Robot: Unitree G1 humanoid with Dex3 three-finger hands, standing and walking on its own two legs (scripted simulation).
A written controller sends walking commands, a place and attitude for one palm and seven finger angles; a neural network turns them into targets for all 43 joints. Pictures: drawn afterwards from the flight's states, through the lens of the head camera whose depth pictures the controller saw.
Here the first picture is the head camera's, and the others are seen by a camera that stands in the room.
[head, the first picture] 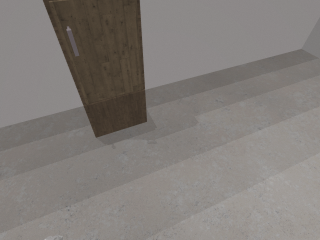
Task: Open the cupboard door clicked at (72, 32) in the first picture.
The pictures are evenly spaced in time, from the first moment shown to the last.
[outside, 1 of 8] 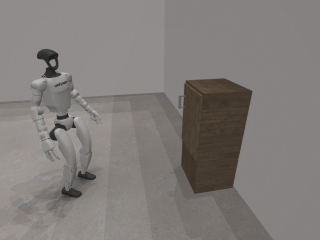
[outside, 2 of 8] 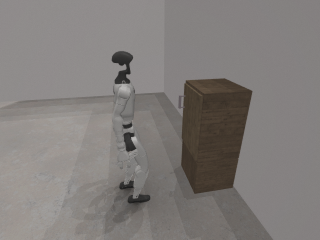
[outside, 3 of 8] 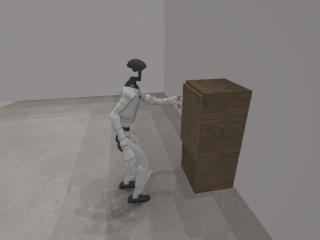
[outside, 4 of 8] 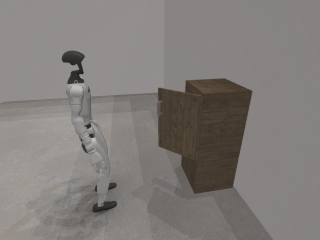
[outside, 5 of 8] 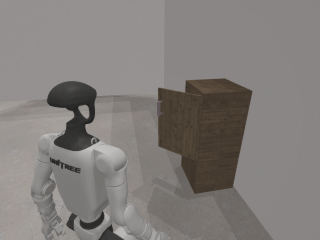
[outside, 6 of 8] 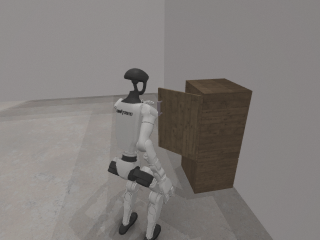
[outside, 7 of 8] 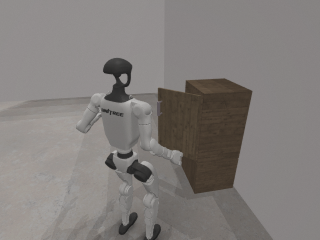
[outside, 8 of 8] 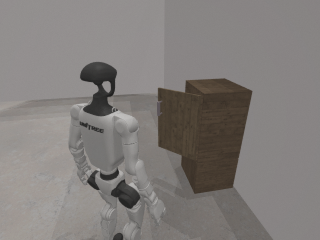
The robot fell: no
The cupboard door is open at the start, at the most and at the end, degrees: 0 44 44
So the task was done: yes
